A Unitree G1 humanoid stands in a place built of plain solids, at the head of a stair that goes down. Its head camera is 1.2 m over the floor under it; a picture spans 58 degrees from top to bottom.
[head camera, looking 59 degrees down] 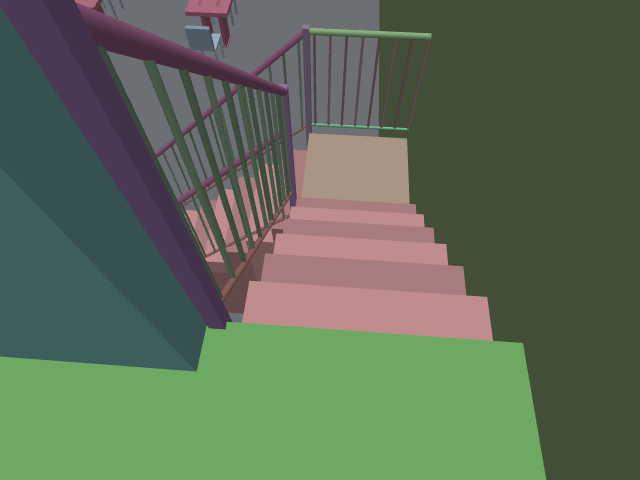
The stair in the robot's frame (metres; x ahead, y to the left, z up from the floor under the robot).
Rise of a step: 0.22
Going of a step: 0.24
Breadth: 0.85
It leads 4 degrees to the right of straight ahead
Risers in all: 7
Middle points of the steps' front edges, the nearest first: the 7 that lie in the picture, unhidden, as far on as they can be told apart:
0.41 -0.15 0.00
0.65 -0.17 -0.22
0.89 -0.18 -0.43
1.12 -0.20 -0.65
1.36 -0.22 -0.87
1.60 -0.24 -1.08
1.83 -0.26 -1.30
